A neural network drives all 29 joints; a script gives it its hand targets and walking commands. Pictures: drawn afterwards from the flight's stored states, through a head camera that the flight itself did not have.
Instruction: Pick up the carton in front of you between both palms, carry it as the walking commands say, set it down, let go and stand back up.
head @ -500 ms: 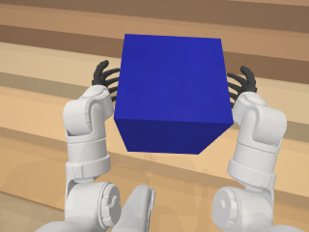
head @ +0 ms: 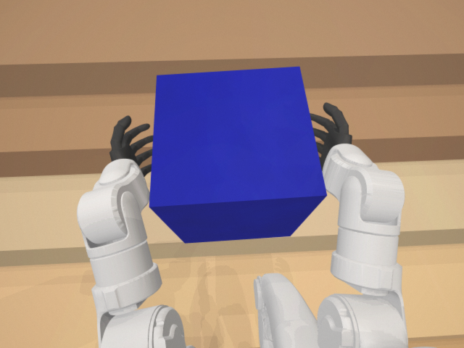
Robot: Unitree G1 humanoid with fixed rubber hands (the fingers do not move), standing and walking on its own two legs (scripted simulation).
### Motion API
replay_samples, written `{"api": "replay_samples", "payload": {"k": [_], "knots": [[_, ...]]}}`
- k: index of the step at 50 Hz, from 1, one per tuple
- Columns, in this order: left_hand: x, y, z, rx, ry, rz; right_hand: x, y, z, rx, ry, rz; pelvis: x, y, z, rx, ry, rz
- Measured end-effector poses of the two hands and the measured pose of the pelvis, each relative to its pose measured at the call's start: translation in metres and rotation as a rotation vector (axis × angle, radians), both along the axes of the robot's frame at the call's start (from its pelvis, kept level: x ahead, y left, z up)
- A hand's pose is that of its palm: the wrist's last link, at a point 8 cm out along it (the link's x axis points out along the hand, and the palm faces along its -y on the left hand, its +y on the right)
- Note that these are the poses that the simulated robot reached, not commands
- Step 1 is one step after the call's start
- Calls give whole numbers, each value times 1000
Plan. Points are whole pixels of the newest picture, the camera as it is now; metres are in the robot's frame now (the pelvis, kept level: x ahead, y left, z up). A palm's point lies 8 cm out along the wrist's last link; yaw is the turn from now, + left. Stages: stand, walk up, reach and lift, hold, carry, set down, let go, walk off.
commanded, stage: carry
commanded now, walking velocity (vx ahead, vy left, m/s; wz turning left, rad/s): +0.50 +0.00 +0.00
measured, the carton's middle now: (233, 168) +0.38 -0.02 +0.08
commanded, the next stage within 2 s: none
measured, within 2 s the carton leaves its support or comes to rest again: neither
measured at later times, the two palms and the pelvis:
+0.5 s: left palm out of the picture +0.62 +0.14 +0.29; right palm out of the picture +0.65 -0.17 +0.28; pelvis +0.29 -0.05 +0.14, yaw +2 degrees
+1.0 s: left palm out of the picture +0.95 +0.14 +0.41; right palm out of the picture +0.93 -0.16 +0.42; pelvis +0.60 +0.01 +0.29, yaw +0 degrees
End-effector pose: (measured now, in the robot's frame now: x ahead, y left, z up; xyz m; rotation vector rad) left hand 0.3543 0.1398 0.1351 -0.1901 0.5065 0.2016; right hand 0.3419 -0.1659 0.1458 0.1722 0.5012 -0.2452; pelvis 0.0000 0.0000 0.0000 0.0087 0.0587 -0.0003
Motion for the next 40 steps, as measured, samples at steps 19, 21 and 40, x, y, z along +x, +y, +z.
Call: {"api": "replay_samples", "payload": {"k": [19, 21, 40], "knots": [[200, 13, 97, 38, 136, 136, 261, 12, 82, 16, 129, 119, 234, -48, 93, -73, -16, 28], [218, 10, 111, 23, 138, 131, 275, 11, 93, 48, 137, 115, 252, -49, 113, -59, -18, 33], [495, -2, 218, 59, 53, -15, 497, -3, 200, 54, 67, -4, 498, 8, 198, 70, 15, 17]]}}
